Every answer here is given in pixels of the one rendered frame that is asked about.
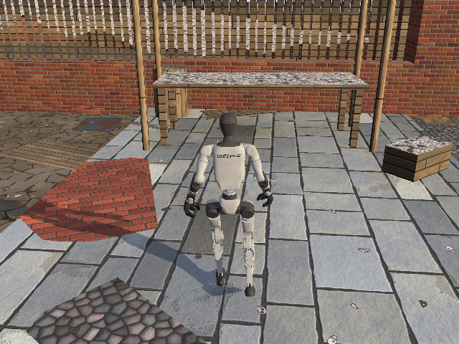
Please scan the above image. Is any left robot upper arm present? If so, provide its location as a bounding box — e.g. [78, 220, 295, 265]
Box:
[194, 144, 214, 184]

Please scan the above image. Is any robot right hand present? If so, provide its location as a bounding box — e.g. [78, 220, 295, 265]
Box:
[257, 193, 273, 207]

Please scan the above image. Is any left robot forearm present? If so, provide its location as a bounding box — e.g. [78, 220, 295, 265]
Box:
[186, 173, 201, 204]

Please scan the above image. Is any robot head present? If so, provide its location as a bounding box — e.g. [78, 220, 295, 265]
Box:
[217, 113, 241, 147]

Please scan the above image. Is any right robot upper arm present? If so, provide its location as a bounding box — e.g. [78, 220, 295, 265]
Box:
[243, 143, 265, 183]

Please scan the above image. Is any robot left hand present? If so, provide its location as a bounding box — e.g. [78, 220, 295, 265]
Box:
[184, 200, 200, 218]

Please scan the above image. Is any right robot forearm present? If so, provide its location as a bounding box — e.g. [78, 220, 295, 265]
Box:
[258, 171, 272, 196]

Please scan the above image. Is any robot right foot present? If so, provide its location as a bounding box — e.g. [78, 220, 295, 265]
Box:
[245, 285, 255, 297]

